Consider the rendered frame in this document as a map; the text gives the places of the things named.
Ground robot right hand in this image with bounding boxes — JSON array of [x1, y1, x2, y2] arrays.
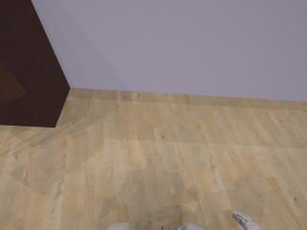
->
[[232, 212, 260, 230]]

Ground cupboard door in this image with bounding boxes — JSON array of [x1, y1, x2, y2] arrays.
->
[[0, 65, 24, 106]]

